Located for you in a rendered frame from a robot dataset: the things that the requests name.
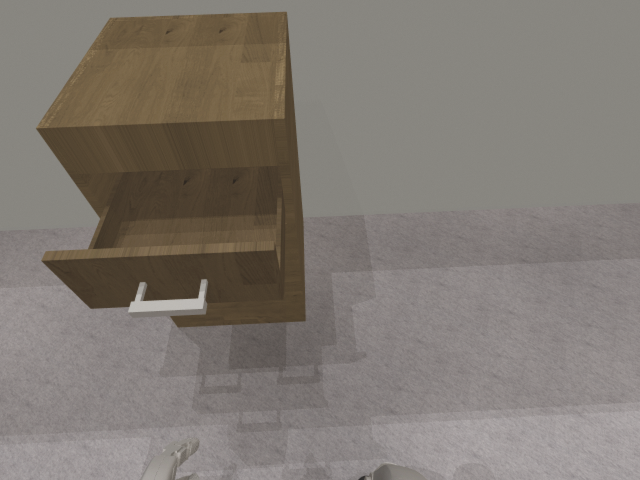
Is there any cabinet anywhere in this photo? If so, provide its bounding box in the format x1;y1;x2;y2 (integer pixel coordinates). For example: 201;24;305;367
36;12;306;328

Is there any handle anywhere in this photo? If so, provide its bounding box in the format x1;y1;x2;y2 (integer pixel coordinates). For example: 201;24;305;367
128;279;208;318

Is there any robot left hand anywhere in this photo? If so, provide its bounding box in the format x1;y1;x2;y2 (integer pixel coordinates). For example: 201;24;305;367
140;437;200;480

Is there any drawer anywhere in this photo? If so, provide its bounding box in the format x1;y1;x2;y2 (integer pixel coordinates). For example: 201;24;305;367
41;166;285;309

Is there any right robot shin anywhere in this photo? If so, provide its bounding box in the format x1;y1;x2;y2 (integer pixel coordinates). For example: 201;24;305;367
372;462;397;473

